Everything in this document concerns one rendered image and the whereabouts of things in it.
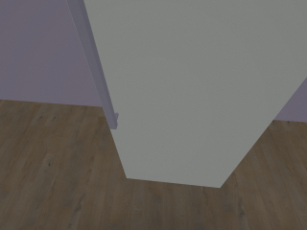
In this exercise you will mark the fridge door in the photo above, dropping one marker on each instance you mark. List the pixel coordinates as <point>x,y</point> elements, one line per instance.
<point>195,83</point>

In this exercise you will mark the handle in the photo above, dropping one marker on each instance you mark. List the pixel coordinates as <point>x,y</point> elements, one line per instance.
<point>80,17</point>

